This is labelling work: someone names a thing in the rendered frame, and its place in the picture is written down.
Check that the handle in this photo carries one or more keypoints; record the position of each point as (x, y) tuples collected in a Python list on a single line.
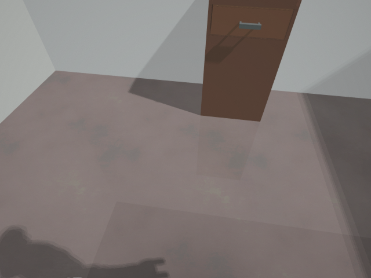
[(251, 26)]

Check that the drawer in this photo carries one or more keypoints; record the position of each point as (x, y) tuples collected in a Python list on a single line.
[(274, 21)]

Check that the cabinet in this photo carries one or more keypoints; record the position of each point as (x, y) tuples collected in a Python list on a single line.
[(239, 71)]

